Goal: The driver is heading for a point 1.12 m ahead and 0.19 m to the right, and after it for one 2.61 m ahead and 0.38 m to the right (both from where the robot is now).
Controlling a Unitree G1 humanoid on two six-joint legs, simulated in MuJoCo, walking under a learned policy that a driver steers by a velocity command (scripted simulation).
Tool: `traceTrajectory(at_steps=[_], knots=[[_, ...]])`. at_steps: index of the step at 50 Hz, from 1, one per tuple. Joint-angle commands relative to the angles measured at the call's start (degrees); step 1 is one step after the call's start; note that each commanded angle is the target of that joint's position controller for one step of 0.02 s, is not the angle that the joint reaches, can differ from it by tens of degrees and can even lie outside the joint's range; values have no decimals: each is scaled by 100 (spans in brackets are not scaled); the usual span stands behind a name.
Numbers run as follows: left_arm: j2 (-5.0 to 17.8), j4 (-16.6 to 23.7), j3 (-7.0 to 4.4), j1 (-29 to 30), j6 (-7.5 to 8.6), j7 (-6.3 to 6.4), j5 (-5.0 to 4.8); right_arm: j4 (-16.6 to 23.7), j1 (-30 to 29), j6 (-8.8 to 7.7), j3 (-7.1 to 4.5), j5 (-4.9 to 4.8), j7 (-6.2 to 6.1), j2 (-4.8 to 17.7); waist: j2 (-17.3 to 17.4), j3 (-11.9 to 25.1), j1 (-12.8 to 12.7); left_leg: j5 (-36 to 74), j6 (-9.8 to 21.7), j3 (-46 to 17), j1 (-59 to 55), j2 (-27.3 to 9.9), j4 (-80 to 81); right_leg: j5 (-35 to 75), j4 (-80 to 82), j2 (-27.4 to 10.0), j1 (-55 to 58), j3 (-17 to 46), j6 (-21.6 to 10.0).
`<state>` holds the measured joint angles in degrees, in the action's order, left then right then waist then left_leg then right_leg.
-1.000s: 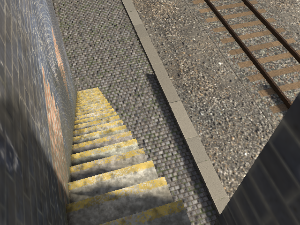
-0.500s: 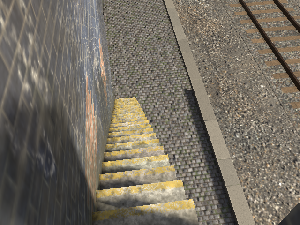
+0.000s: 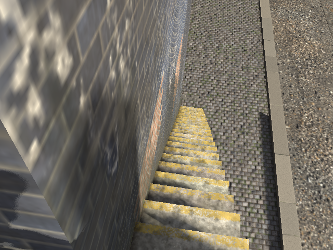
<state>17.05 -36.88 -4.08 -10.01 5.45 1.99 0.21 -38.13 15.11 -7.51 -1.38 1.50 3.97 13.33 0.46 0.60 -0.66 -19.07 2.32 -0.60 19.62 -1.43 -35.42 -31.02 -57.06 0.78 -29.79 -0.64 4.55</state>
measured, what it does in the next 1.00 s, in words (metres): steps on the spot: right foot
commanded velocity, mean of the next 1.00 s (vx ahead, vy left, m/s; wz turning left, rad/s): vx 0.01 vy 0.05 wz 0.00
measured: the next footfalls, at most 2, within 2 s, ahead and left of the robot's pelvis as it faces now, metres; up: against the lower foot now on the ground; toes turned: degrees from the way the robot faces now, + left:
right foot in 0.26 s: -0.01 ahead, -0.18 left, +0.00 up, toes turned -2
right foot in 1.18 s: +0.01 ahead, -0.19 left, +0.00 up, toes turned -12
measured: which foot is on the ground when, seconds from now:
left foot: down 0.00-1.00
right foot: up 0.00-0.24, down 0.26-0.92, up 0.94-1.00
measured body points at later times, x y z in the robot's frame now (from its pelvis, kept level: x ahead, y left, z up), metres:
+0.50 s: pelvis -0.02 -0.04 +0.00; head -0.03 -0.04 +0.45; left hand +0.05 +0.23 -0.11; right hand +0.13 -0.26 -0.11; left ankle -0.01 +0.10 -0.73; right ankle -0.05 -0.18 -0.73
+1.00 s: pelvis -0.03 -0.02 +0.01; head -0.01 -0.02 +0.46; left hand +0.07 +0.24 -0.11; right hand +0.08 -0.29 -0.10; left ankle -0.01 +0.10 -0.73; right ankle -0.08 -0.16 -0.68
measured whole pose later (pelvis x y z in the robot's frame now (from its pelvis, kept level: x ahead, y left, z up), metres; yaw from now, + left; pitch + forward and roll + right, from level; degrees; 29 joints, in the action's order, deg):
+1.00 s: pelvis -0.03 -0.02 +0.01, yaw -3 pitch +1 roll +0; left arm 16.0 -46.9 -1.2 -15.4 4.1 1.0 1.8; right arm -39.8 16.0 -3.9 -4.3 1.6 -2.6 13.0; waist -0.2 -0.4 -0.9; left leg -13.1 3.3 2.5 14.1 -1.5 -25.8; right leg -28.4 -51.3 -3.0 -20.8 -0.8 1.8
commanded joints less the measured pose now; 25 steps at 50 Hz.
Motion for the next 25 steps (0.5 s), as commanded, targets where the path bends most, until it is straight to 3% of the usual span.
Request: traceTrajectory(at_steps=[1,2,3,6,8,10,11,12,13,14,15,16,17,18,19,20,22,25], knots=[[614,272,-121,-540,-8,-65,209,620,-555,-41,-398,-135,13,1157,626,546,-331,4619,1438,-1575,-131,-1582,1030,250,-1882,-171,-406,392,309],[689,241,-161,-616,-61,-66,162,677,-646,15,-377,-54,10,1157,451,502,-386,4374,1397,-1358,248,-1462,1116,537,-2111,-101,-193,338,380],[607,193,-122,-663,-94,-97,136,731,-754,41,-323,-33,-17,1054,420,513,-389,4018,1375,-1285,279,-1371,1113,778,-2206,-93,-210,315,426],[479,13,-50,-897,-93,-170,16,810,-787,4,-238,-147,-88,890,661,576,-280,2978,1208,-1265,-30,-1283,1010,1111,-1693,-272,-218,291,570],[312,-4,23,-916,-87,-283,5,768,-577,51,-213,-211,-78,996,679,548,-105,2812,1118,-1346,-413,-1270,760,1030,-614,-386,-289,120,630],[31,-64,152,-1049,-123,-423,-6,719,-574,108,-177,-295,-6,1107,648,570,-68,2594,938,-1367,-495,-1155,382,944,912,-455,126,-183,692],[-40,-145,189,-1203,-143,-507,-90,719,-749,137,-127,-357,88,1089,570,569,-187,2323,794,-1356,-208,-1025,186,1191,1676,-414,673,-380,702],[-99,-273,236,-1445,-143,-591,-240,679,-975,182,-44,-440,244,979,347,501,-442,1946,589,-1298,183,-825,17,2473,2635,-357,1346,-539,609],[-10,-281,241,-1551,-111,-596,-339,612,-868,205,18,-397,350,840,478,554,-438,1818,391,-1324,377,-685,-54,3068,2714,-277,1774,-587,487],[511,9,217,-1164,-7,-570,-358,641,-358,211,76,-355,370,581,255,813,49,1338,-122,-1122,280,-392,-172,4334,2600,-793,1849,21,-154],[1035,280,191,-356,79,-591,-233,671,148,183,39,-282,281,703,-79,708,561,992,-454,-718,-168,-208,-257,3995,2864,-1193,1110,498,-848],[1039,341,199,123,73,-666,-147,705,-239,167,21,-266,217,920,-101,556,543,935,-547,-515,-492,-142,-208,2985,2972,-1070,472,551,-882],[1064,200,-30,-460,-348,-302,154,183,309,432,-113,-197,-175,672,415,1117,322,989,-215,-73,-712,177,-182,3946,3334,-1391,1302,911,-765],[1063,195,65,-475,-565,-136,85,195,-18,618,-65,-89,-322,608,465,523,181,706,-146,-74,-492,245,5,3962,3368,-1438,1191,899,-749],[1023,124,100,-455,-698,-95,36,314,-162,749,-68,-96,-348,502,-181,194,196,502,-90,-122,-515,179,244,4018,3330,-1505,1051,837,-718],[903,104,129,-354,-783,-106,-5,331,-234,825,-60,-121,-335,494,-569,98,163,638,-42,-185,-443,163,410,3705,3254,-1389,1255,597,-634],[804,91,92,-418,-913,-128,2,226,-150,854,-95,-191,-298,525,-724,-54,-37,760,-50,-182,-357,208,534,2571,3376,-1210,1377,363,-515],[638,-34,79,-447,-1016,-135,14,135,10,784,-107,-146,-290,413,-686,-248,-145,640,-76,-276,-240,226,777,1742,3484,-1127,1486,266,-484]])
